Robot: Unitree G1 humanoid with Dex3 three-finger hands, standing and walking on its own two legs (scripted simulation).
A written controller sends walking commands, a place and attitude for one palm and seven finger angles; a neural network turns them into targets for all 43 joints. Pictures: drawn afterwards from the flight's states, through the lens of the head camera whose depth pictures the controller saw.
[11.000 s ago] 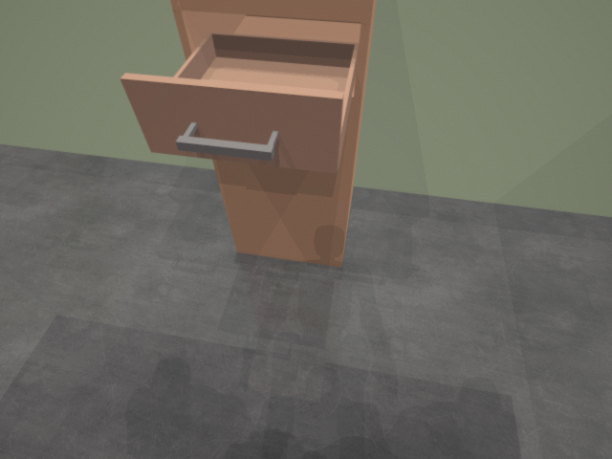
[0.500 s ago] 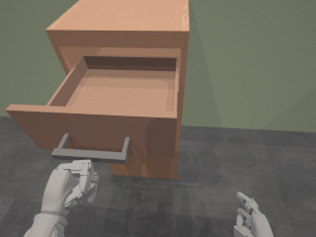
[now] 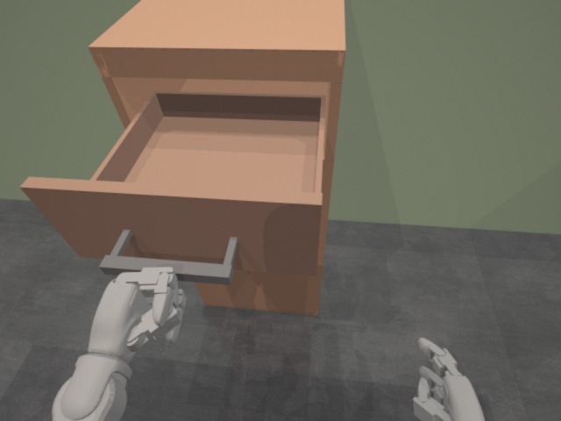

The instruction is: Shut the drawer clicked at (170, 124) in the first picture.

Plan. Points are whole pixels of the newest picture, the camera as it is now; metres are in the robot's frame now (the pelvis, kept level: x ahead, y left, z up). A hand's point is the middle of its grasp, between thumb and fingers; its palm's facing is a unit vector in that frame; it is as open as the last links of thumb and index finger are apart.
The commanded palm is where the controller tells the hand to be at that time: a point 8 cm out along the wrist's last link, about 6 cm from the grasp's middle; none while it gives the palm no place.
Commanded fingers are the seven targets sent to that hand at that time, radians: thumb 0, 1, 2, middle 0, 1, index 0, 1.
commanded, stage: push the drawer shut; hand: left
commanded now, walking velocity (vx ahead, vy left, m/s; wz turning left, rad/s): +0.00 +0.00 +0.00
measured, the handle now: (172, 255) +0.31 +0.16 +0.10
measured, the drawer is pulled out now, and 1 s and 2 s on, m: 0.28 0.15 0.03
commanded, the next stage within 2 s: none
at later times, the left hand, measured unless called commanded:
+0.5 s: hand (194, 268) +0.29 +0.13 +0.10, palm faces -0.08 -1.00 -0.06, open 3.3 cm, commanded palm +0.28 +0.18 +0.10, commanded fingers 0.00 0.90 0.90 -1.40 -1.60 -1.40 -1.60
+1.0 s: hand (208, 228) +0.36 +0.13 +0.10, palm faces -0.08 -1.00 -0.06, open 3.2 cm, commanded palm +0.35 +0.18 +0.10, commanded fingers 0.00 0.90 0.90 -1.40 -1.60 -1.40 -1.60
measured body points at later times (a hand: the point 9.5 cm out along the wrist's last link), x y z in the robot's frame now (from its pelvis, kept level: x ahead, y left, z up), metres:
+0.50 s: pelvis -0.01 +0.00 +0.01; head +0.01 -0.02 +0.45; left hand +0.29 +0.19 +0.10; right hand +0.16 -0.23 -0.08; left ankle +0.01 +0.13 -0.71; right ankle -0.02 -0.11 -0.71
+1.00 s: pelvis +0.00 +0.00 +0.01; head +0.03 -0.01 +0.46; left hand +0.36 +0.18 +0.10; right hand +0.12 -0.25 -0.10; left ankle +0.01 +0.13 -0.71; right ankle -0.02 -0.11 -0.71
